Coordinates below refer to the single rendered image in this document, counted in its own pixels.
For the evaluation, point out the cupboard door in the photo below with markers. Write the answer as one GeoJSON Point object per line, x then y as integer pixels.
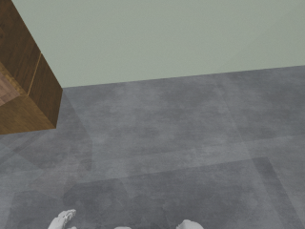
{"type": "Point", "coordinates": [7, 91]}

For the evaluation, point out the robot left hand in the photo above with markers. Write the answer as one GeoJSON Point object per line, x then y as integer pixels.
{"type": "Point", "coordinates": [62, 219]}

